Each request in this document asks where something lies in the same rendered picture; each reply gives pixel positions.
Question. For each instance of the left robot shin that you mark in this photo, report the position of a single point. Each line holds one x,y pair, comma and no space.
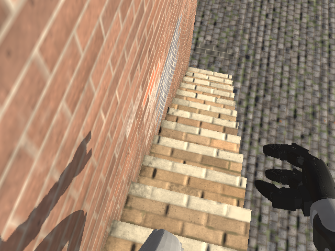
143,247

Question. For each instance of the right robot hand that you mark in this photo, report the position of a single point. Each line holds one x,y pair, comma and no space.
314,183

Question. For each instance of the robot left thigh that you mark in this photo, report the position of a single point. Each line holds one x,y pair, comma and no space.
162,240

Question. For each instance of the right robot forearm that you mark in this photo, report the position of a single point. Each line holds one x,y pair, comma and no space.
322,218

